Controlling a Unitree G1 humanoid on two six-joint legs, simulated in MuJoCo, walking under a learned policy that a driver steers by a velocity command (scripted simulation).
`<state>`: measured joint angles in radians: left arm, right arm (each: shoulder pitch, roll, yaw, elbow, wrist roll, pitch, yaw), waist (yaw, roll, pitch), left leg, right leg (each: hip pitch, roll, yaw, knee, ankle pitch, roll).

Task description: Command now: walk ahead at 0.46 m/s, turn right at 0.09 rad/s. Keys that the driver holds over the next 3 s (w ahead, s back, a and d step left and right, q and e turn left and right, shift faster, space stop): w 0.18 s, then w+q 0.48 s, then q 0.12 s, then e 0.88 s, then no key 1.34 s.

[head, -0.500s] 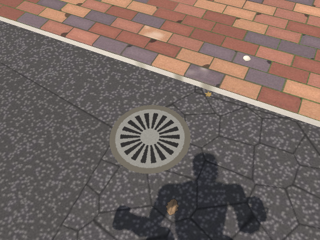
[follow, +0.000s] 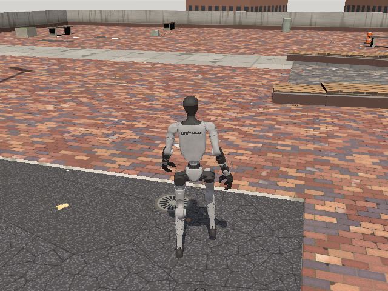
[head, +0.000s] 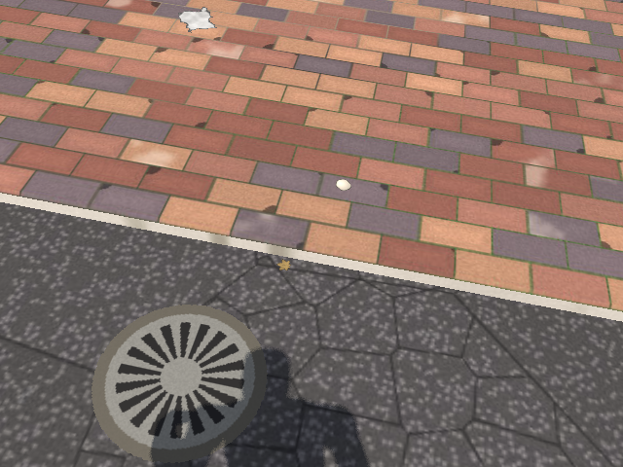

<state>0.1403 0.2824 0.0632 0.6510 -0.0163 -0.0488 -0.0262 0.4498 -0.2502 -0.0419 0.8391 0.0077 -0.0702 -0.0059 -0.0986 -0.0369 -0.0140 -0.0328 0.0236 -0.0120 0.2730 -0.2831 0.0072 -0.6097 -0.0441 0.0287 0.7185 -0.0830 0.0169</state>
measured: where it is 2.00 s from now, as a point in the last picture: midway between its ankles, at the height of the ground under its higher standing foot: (253, 426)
